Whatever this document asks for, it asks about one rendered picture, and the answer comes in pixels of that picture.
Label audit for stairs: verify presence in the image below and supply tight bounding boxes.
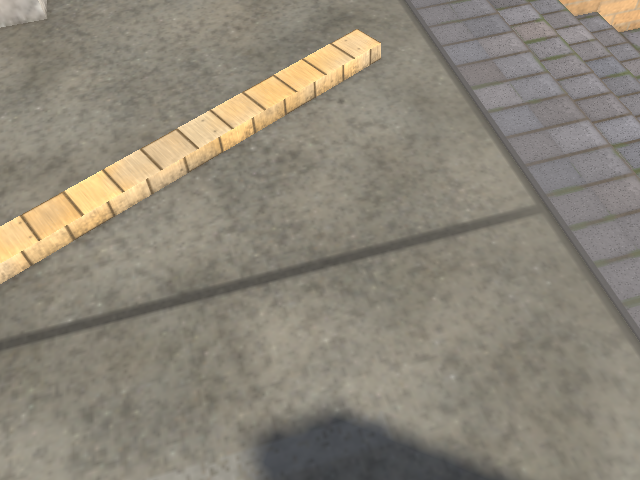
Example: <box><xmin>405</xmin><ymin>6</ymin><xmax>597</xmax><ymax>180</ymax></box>
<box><xmin>488</xmin><ymin>0</ymin><xmax>640</xmax><ymax>178</ymax></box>

